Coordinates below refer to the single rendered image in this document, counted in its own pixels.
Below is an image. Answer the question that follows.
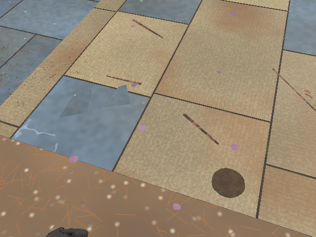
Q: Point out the left robot hand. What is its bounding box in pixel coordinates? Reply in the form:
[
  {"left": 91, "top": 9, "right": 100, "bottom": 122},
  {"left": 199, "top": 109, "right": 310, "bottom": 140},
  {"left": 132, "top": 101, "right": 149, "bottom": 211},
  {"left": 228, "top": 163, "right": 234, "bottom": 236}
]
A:
[{"left": 45, "top": 227, "right": 89, "bottom": 237}]

